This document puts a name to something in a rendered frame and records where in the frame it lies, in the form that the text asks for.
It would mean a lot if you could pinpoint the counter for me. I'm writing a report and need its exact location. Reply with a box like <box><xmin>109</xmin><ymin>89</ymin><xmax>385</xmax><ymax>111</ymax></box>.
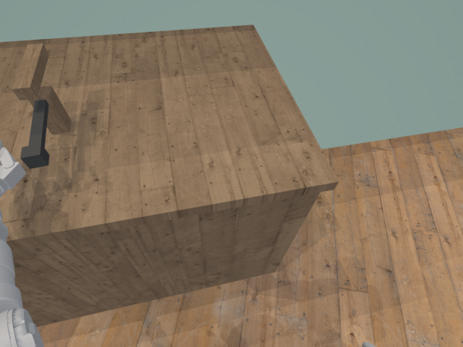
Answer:
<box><xmin>0</xmin><ymin>25</ymin><xmax>339</xmax><ymax>327</ymax></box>

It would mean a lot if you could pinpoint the left robot upper arm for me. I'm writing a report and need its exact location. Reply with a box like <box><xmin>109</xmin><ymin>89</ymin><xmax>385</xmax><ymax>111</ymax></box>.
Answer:
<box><xmin>0</xmin><ymin>308</ymin><xmax>44</xmax><ymax>347</ymax></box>

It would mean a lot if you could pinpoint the left robot forearm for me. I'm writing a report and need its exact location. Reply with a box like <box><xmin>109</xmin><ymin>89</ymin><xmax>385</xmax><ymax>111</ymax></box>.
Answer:
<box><xmin>0</xmin><ymin>210</ymin><xmax>23</xmax><ymax>313</ymax></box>

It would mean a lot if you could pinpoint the tap lever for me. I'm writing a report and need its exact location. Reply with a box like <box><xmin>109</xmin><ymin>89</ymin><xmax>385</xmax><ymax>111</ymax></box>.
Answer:
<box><xmin>20</xmin><ymin>100</ymin><xmax>49</xmax><ymax>169</ymax></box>

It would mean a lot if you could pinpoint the robot left hand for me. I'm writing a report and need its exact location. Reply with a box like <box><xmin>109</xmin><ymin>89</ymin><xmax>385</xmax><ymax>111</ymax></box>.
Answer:
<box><xmin>0</xmin><ymin>140</ymin><xmax>26</xmax><ymax>197</ymax></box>

